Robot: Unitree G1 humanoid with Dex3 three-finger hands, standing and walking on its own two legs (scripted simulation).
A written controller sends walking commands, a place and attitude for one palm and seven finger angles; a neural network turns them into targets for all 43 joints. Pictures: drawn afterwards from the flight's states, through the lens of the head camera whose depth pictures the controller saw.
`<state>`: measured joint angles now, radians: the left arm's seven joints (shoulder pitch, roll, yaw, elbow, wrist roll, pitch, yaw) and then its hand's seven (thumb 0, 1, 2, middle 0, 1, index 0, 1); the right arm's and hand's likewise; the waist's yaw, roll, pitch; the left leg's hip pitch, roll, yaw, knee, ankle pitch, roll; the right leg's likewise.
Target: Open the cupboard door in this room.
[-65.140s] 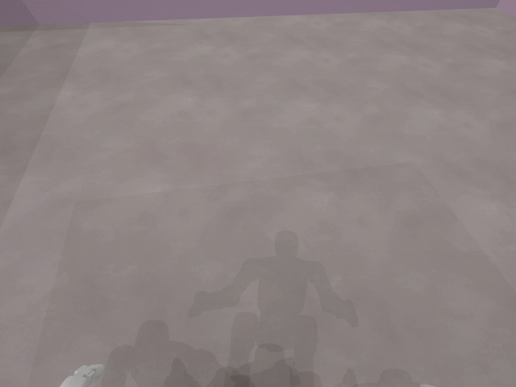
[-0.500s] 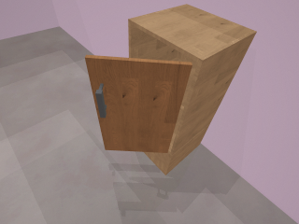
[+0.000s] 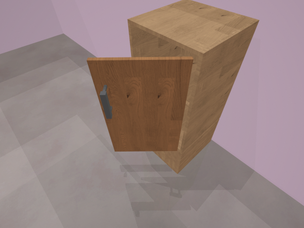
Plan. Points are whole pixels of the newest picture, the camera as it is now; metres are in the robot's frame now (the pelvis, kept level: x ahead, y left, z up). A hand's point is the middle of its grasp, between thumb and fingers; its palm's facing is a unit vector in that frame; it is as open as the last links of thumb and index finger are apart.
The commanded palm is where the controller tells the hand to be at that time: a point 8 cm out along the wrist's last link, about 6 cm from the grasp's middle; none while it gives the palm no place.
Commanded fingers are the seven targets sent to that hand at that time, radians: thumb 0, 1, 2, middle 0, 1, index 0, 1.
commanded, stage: come to a stop and stand still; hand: left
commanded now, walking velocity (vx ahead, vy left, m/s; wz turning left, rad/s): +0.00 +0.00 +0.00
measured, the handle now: (107, 102) +0.56 +0.21 -0.03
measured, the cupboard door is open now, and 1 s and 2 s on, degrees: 47 47 47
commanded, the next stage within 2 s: look again from close up in 0.28 s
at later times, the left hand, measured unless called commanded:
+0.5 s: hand out of the picture -0.01 +0.15 -0.17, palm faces -0.01 -0.99 -0.16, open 7.4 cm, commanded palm none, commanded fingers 0.00 0.90 0.90 -0.20 -0.30 -0.20 -0.30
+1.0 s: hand out of the picture +0.02 +0.15 -0.17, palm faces +0.00 -0.99 -0.17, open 7.4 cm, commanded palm +0.11 +0.20 -0.07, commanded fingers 0.00 0.88 0.89 -0.20 -0.31 -0.20 -0.31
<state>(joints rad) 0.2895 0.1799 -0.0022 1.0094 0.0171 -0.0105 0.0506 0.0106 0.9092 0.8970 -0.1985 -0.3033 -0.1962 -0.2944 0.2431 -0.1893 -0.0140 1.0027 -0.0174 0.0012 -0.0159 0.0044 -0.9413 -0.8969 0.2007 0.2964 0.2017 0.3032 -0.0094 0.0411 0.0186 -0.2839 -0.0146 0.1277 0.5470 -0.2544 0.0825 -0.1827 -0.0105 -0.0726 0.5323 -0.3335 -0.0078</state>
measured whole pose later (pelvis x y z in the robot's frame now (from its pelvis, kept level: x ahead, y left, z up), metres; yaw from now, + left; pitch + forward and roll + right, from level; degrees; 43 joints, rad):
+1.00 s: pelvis +0.02 -0.02 +0.01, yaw -1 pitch +0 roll +0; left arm 0.29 0.16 -0.02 1.11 0.01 -0.02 0.03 0.01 0.90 0.90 -0.20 -0.30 -0.20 -0.29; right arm 0.24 -0.15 0.01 1.14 -0.01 -0.02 -0.03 0.01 -0.93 -0.90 0.20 0.30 0.20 0.30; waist 0.01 -0.03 0.02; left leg -0.20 -0.01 0.14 0.42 -0.22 0.05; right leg -0.12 0.00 -0.06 0.43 -0.31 -0.03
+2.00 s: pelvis -0.03 -0.03 -0.08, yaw +1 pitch +16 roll -2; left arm 0.24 0.28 0.30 0.23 -0.31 -0.48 -0.32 0.01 -0.07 0.48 -0.27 -0.93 -0.26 -0.92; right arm 0.29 -0.27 -0.02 0.63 0.03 -0.18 -0.06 0.01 -0.91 -0.90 0.20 0.30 0.20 0.30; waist -0.02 0.03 -0.14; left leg -0.95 0.05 0.06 1.11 -0.43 0.05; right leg -0.83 0.02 -0.13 1.09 -0.54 -0.05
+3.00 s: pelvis -0.03 +0.00 -0.06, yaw +1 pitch +14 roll -4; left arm 0.01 0.40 0.41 0.43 -0.34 -0.40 -0.46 -0.01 -0.50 0.30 -0.30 -1.20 -0.30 -1.20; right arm 0.29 -0.28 0.02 0.57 0.03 -0.16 -0.05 0.01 -0.91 -0.90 0.20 0.30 0.21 0.30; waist -0.03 0.01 -0.11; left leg -0.88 0.04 0.07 1.03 -0.40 0.08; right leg -0.74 0.01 -0.12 0.99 -0.49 -0.03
